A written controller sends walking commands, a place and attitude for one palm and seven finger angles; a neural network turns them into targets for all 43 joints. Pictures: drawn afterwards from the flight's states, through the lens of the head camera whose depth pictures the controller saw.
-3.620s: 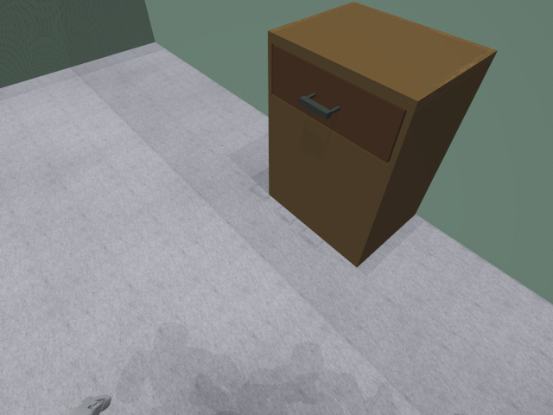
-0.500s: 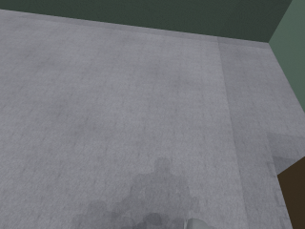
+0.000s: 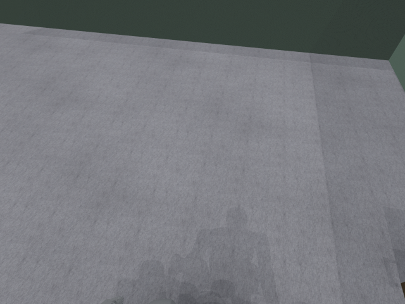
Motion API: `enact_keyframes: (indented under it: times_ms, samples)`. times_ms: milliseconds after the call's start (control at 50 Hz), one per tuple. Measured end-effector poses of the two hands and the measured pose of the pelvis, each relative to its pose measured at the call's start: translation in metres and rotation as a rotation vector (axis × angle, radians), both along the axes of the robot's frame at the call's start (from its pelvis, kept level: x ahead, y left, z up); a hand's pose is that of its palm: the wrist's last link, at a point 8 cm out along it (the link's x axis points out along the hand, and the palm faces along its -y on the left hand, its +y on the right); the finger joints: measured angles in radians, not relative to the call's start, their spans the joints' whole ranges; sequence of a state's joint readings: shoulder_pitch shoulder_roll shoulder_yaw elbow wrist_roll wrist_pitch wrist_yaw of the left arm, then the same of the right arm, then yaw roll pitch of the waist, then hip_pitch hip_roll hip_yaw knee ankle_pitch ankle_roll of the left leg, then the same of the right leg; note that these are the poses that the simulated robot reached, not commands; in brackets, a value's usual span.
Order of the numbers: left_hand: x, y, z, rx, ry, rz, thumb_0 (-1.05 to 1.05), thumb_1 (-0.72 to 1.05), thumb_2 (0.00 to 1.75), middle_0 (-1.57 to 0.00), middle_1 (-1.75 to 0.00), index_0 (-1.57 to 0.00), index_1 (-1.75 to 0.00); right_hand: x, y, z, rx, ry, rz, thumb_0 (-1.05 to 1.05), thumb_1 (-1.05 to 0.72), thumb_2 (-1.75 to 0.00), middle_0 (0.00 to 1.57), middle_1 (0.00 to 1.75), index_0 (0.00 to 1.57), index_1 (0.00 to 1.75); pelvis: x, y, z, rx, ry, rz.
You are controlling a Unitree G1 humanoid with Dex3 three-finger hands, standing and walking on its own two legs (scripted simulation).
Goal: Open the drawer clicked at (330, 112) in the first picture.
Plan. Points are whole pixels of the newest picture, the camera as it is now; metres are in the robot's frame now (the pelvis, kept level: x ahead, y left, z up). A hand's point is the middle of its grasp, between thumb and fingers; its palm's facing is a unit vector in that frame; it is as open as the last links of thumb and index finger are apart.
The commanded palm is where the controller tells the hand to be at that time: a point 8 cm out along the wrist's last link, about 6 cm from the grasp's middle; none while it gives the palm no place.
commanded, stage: turn to face it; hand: left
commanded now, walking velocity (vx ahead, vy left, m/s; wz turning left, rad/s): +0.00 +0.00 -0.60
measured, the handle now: out of the picture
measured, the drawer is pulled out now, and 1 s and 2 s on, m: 0.00 0.00 0.00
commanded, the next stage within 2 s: none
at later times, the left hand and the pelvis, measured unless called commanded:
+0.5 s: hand out of the picture +0.13 +0.23 -0.17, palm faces -0.14 -0.98 -0.17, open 7.4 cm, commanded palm none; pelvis +0.07 +0.05 +0.01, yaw -16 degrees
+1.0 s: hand (168, 260) +0.24 +0.10 -0.14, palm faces -0.52 -0.81 -0.27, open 7.4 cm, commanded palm none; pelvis +0.05 -0.02 +0.01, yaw -34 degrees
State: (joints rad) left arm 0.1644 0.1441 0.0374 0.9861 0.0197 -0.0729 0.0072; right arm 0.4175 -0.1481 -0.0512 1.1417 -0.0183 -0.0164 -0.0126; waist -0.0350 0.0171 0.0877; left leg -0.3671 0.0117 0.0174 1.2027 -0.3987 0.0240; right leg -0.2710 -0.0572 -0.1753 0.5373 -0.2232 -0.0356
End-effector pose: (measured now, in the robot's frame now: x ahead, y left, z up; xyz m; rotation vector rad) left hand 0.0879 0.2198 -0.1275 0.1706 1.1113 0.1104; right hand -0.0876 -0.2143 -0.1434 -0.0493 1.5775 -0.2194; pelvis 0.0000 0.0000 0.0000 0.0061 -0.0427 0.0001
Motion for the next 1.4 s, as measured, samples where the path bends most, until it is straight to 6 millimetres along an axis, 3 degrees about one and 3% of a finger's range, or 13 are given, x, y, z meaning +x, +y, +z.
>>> enact_keyframes:
  times_ms: [120,200,260,340,440,560,640,760,860,1060,1160,1260,1400]
  samples:
    - [-0.042,0.020,-0.002,0.041,0.205,0.060,-0.02,0.94,0.89,-0.20,-0.29,-0.20,-0.29,0.124,-0.013,0.005,-0.047,-0.233,0.068,0.00,-0.92,-0.90,0.20,0.29,0.19,0.30,0.028,0.003,0.007,-0.008,0.020,-0.036]
    - [-0.060,0.025,-0.013,-0.001,0.320,0.070,-0.01,0.93,0.89,-0.20,-0.29,-0.20,-0.29,0.188,-0.005,0.012,-0.081,-0.358,0.086,0.00,-0.92,-0.90,0.19,0.29,0.19,0.30,0.044,0.015,0.003,-0.021,0.026,-0.086]
    - [-0.060,0.031,-0.026,-0.039,0.368,0.075,0.00,0.92,0.89,-0.20,-0.29,-0.20,-0.29,0.221,0.005,0.017,-0.114,-0.431,0.089,0.00,-0.92,-0.90,0.20,0.29,0.19,0.30,0.056,0.029,-0.003,-0.036,0.025,-0.120]
    - [-0.037,0.041,-0.032,-0.060,0.374,0.042,0.00,0.91,0.89,-0.20,-0.29,-0.20,-0.29,0.238,0.020,0.028,-0.132,-0.479,0.075,0.00,-0.92,-0.90,0.20,0.29,0.20,0.30,0.064,0.040,-0.002,-0.027,0.012,-0.180]
    - [0.015,0.055,-0.023,-0.036,0.303,-0.044,0.00,0.91,0.89,-0.20,-0.29,-0.20,-0.29,0.227,0.027,0.035,-0.134,-0.478,-0.001,0.00,-0.91,-0.90,0.20,0.29,0.20,0.30,0.069,0.046,0.005,-0.030,0.015,-0.244]
    - [0.083,0.058,-0.009,0.032,0.207,-0.162,0.00,0.91,0.89,-0.19,-0.29,-0.19,-0.29,0.188,0.013,0.030,-0.154,-0.438,-0.139,-0.01,-0.92,-0.90,0.20,0.30,0.20,0.30,0.070,0.043,0.007,-0.019,0.024,-0.325]
    - [0.127,0.040,0.001,0.076,0.138,-0.264,0.00,0.91,0.90,-0.19,-0.29,-0.19,-0.29,0.144,-0.001,0.018,-0.158,-0.373,-0.235,-0.01,-0.92,-0.90,0.20,0.29,0.20,0.30,0.068,0.033,0.004,-0.005,0.026,-0.384]
    - [0.178,-0.014,0.011,0.135,0.005,-0.421,0.00,0.91,0.90,-0.19,-0.29,-0.19,-0.29,0.071,-0.027,-0.015,-0.137,-0.263,-0.368,0.00,-0.91,-0.90,0.20,0.29,0.20,0.30,0.061,0.005,-0.012,0.025,0.030,-0.468]
    - [0.182,-0.050,0.021,0.137,-0.023,-0.488,0.00,0.90,0.89,-0.19,-0.29,-0.20,-0.29,0.038,-0.039,-0.014,-0.137,-0.194,-0.424,0.00,-0.92,-0.90,0.20,0.29,0.20,0.30,0.053,-0.007,-0.006,0.035,0.029,-0.520]
    - [0.166,-0.085,0.014,0.069,0.048,-0.586,0.00,0.90,0.89,-0.20,-0.29,-0.20,-0.30,0.037,-0.048,0.009,-0.185,-0.265,-0.487,0.00,-0.91,-0.90,0.20,0.29,0.20,0.30,0.048,-0.014,0.006,0.038,0.046,-0.623]
    - [0.161,-0.078,0.004,0.053,0.089,-0.613,0.00,0.90,0.89,-0.20,-0.30,-0.20,-0.30,0.049,-0.045,0.016,-0.222,-0.305,-0.504,0.00,-0.91,-0.90,0.20,0.29,0.20,0.30,0.049,-0.003,0.004,0.026,0.053,-0.676]
    - [0.164,-0.054,-0.008,0.060,0.135,-0.631,0.00,0.90,0.89,-0.20,-0.30,-0.20,-0.30,0.065,-0.035,0.026,-0.272,-0.355,-0.518,0.00,-0.91,-0.90,0.20,0.29,0.20,0.30,0.054,0.015,0.002,0.017,0.061,-0.731]
    - [0.191,-0.022,-0.021,0.075,0.175,-0.690,0.00,0.90,0.89,-0.20,-0.29,-0.20,-0.30,0.060,0.005,0.040,-0.334,-0.377,-0.567,0.00,-0.91,-0.90,0.20,0.29,0.20,0.30,0.064,0.046,0.000,0.005,0.050,-0.827]
